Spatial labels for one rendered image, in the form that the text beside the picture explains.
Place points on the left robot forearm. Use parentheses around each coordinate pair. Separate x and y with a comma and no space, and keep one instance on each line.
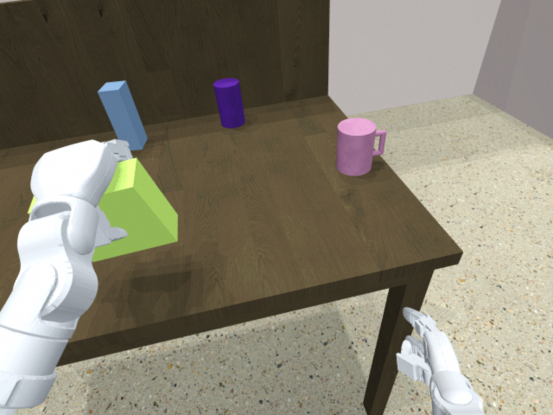
(55,286)

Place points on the robot left hand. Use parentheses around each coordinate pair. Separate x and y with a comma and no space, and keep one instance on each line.
(83,170)

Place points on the right robot forearm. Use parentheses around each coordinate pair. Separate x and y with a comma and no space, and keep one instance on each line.
(452,394)

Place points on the table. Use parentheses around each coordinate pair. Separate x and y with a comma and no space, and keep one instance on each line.
(266,222)

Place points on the sponge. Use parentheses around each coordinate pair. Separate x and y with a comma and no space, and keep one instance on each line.
(134,203)

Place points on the robot right hand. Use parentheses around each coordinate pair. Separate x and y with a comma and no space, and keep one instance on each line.
(434,354)

